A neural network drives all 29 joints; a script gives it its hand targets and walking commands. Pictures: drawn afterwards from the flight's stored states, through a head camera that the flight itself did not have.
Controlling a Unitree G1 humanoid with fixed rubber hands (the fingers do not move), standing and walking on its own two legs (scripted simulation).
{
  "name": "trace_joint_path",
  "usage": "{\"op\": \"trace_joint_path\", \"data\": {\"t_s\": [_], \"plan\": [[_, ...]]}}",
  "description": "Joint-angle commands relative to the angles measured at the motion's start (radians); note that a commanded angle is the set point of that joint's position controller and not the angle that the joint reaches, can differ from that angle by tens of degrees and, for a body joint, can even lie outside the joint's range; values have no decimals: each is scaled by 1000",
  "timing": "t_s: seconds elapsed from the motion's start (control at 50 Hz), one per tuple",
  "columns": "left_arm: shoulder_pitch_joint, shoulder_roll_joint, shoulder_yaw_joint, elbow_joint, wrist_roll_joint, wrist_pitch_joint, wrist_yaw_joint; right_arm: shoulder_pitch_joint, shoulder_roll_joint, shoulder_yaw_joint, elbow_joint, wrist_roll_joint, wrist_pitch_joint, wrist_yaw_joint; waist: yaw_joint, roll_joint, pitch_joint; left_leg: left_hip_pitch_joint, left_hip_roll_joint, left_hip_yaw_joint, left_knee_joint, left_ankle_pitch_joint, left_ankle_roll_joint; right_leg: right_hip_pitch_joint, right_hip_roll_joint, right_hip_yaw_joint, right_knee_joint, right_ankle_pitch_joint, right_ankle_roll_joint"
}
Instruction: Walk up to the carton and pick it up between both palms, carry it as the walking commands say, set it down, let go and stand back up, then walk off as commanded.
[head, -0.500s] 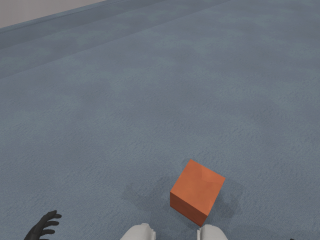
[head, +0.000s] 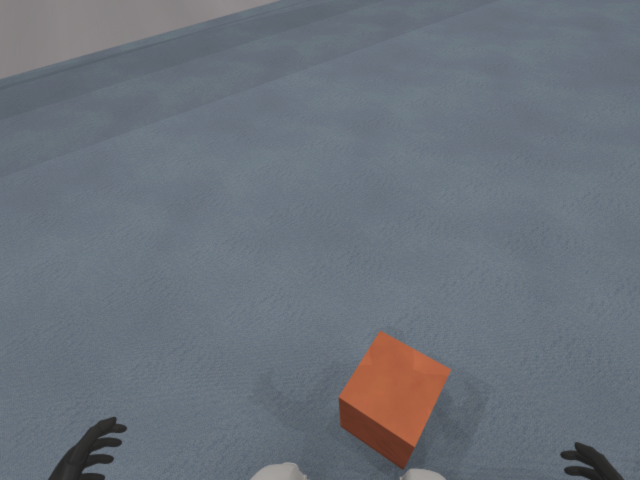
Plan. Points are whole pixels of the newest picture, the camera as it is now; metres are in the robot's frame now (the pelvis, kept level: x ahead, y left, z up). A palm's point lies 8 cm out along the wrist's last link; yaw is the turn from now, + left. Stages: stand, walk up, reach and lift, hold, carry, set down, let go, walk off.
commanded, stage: walk up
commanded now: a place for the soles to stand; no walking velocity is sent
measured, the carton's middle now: (391, 400) +0.41 -0.13 -0.60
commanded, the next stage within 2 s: none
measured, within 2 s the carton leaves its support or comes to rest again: neither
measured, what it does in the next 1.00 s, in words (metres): steps to the left, turning right: left foot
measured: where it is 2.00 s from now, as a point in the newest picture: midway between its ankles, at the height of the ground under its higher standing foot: outside the picture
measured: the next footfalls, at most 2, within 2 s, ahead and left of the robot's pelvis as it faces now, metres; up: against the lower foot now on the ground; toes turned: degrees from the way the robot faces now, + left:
left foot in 0.60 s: +0.07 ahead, +0.18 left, +0.00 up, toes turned -8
right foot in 1.02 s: -0.02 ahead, +0.04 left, +0.00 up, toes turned -18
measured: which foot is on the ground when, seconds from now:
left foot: down 0.00-0.30, up 0.32-0.58, down 0.60-1.00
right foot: down 0.00-0.60, up 0.62-1.00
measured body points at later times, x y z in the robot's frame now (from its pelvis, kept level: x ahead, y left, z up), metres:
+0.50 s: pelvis -0.02 +0.04 -0.01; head +0.01 +0.02 +0.44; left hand +0.04 +0.38 -0.07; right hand +0.12 -0.29 -0.10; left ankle +0.06 +0.16 -0.66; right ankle +0.02 -0.14 -0.69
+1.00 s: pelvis -0.03 +0.20 +0.02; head -0.02 +0.18 +0.47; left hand +0.15 +0.49 -0.05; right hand -0.06 -0.14 -0.07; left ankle +0.03 +0.19 -0.69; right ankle -0.06 +0.05 -0.69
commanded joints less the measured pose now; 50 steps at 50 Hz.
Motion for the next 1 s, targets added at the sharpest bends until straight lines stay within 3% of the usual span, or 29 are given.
{"op": "trace_joint_path", "data": {"t_s": [0.0,0.06,0.1,0.14,0.18,0.2,0.22,0.24,0.26,0.28,0.3,0.34,0.36,0.46,0.5,0.54,0.56,0.58,0.6,0.62,0.66,0.7,0.78,0.8,0.88,0.92,0.94,0.96,0.98], "plan": [[-32,217,91,25,16,-20,-11,-53,-190,-29,-18,17,-26,-17,50,-88,-80,-107,108,-243,-216,147,119,144,-30,138,-235,42,-108],[-26,262,109,30,27,-25,-15,-5,-185,-37,6,21,-22,-12,36,-178,-75,-63,50,-74,-87,159,64,114,-160,267,-359,21,-189],[-71,251,104,19,24,-19,-18,26,-194,-40,18,17,-24,-8,13,-172,-69,15,58,-71,-129,121,73,47,-149,225,-327,21,-178],[-95,216,90,5,14,-10,-20,12,-207,-41,11,7,-30,-8,10,-79,-55,19,95,-203,-264,45,111,4,-56,131,-217,3,-111],[-85,178,83,12,8,-5,-21,-20,-232,-41,5,-2,-31,-11,24,22,-37,-23,174,-424,-389,-62,173,0,45,53,-91,-73,-67],[-72,181,82,18,9,-6,-19,-38,-232,-38,0,-3,-28,-11,31,24,-20,-49,186,-470,-402,-71,189,11,61,67,-102,-71,-65],[-56,180,86,26,15,-12,-21,-54,-220,-34,-3,1,-27,-13,42,-9,-23,-96,177,-445,-384,-70,176,70,51,86,-152,-50,-69],[235,297,137,118,7,-27,39,-156,-261,-76,-118,-61,30,36,103,49,32,-156,147,-167,-210,44,124,87,-17,165,-258,39,-119],[347,376,167,142,18,-41,62,-161,-193,-72,-133,-58,53,50,110,-164,-9,-287,36,-48,89,106,65,233,-156,484,-411,102,-184],[356,414,187,118,24,-45,71,-146,-180,-73,-147,-54,68,55,96,-238,13,-425,67,-56,235,-186,43,307,-330,698,-479,280,-274],[318,417,192,99,18,-47,87,-146,-200,-81,-142,-57,82,60,79,-170,26,-434,100,-119,314,-170,39,282,-363,735,-476,347,-316],[256,387,182,65,15,-51,105,-131,-195,-87,-125,-54,91,70,47,-111,19,-386,112,-107,320,-137,40,266,-308,636,-412,524,-296],[249,380,175,55,15,-51,109,-128,-185,-93,-124,-53,96,75,36,-118,-1,-357,110,-92,333,-107,44,247,-270,582,-370,560,-279],[223,392,173,-8,40,-43,106,-161,-180,-101,-124,-30,112,83,18,-177,6,-180,95,-27,319,-58,45,-34,-222,536,-416,214,-274],[191,394,169,-23,44,-39,101,-137,-186,-110,-104,-24,108,83,-1,-199,-18,-68,86,-8,240,-33,46,-110,-210,512,-410,166,-259],[121,366,160,-31,41,-30,94,-9,-186,-125,-51,-27,96,79,-78,-180,-62,204,59,22,66,39,57,-260,-148,413,-331,153,-200],[116,309,143,-29,38,-21,94,94,-199,-135,-14,-38,89,72,-139,-94,-112,389,50,-15,-80,-10,71,-361,-67,296,-152,152,-138],[147,202,117,-31,25,-13,100,168,-256,-143,-8,-56,80,62,-187,258,-103,388,210,-280,-439,-253,88,-438,118,123,203,-24,-71],[170,192,112,-23,15,-3,115,34,-265,-128,-51,-35,69,57,-110,232,8,235,338,-518,-606,-233,75,-483,183,135,318,-150,-46],[204,228,121,13,16,3,118,-42,-265,-127,-68,-21,64,53,-61,146,64,162,342,-471,-606,-137,35,-436,144,183,341,-133,-46],[167,274,133,41,15,11,111,-55,-254,-129,-67,-11,61,35,-63,135,77,152,310,-423,-615,-111,-34,-412,126,198,387,-49,-39],[197,276,144,70,3,20,90,-52,-226,-125,-71,-16,50,21,-44,148,68,171,281,-360,-633,-223,-68,-398,121,207,412,34,-23],[174,260,145,88,4,42,48,-60,-202,-117,-66,-19,24,4,-6,25,105,93,290,-329,-747,-441,-121,-299,112,173,342,121,-11],[183,264,146,92,10,47,39,-62,-215,-121,-67,-18,21,1,5,28,96,86,283,-299,-781,-421,-167,-246,120,145,295,118,-14],[244,252,147,93,15,47,10,-91,-227,-125,-59,-8,21,-4,49,56,46,109,277,-120,-740,-79,-223,-21,98,55,-20,25,-27],[384,276,160,107,23,51,-2,-193,-254,-129,-83,-10,29,1,137,74,-7,-25,266,13,-680,27,-265,298,82,-63,-226,-113,-82],[469,282,172,131,23,59,-5,-217,-240,-121,-87,-21,30,0,188,8,-44,-91,224,84,-556,-60,-255,470,104,-107,-309,-85,-120],[527,292,190,138,24,63,-2,-200,-199,-108,-81,-22,28,-5,237,-144,-58,-173,95,204,-200,-139,-270,568,99,3,-442,-110,-209],[373,331,194,72,32,63,9,-63,-117,-80,-53,2,20,-10,177,-556,-61,-265,-4,158,368,-314,-151,392,-148,555,-505,-234,-343]]}}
